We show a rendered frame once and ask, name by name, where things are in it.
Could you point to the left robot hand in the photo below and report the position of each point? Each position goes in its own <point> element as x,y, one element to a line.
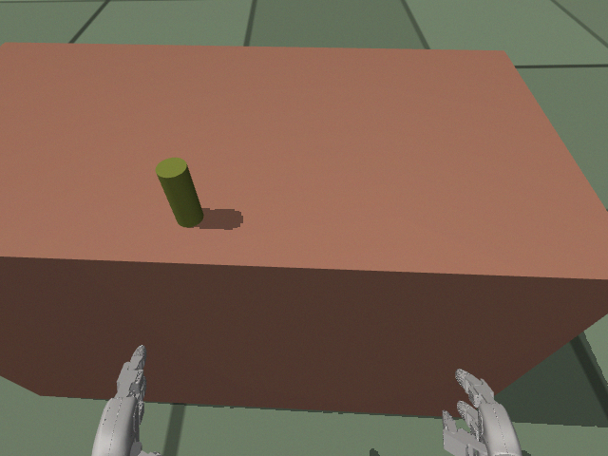
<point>118,431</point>

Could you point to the can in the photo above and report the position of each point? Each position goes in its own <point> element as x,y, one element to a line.
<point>180,191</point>

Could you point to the right robot hand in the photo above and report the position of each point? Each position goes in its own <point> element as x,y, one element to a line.
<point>491,430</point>

